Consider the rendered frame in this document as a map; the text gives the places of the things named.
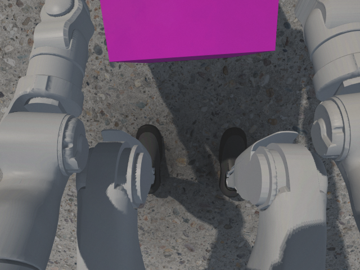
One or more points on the robot left upper arm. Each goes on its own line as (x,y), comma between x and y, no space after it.
(39,151)

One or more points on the robot right forearm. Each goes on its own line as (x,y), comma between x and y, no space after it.
(331,32)

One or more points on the robot left forearm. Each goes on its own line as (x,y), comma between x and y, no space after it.
(57,63)

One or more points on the left robot shin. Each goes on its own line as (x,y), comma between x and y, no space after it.
(116,135)

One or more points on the robot left foot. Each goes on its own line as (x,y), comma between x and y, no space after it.
(150,137)

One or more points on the carton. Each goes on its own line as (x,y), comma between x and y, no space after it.
(147,31)

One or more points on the robot right upper arm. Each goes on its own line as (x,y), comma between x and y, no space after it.
(336,134)

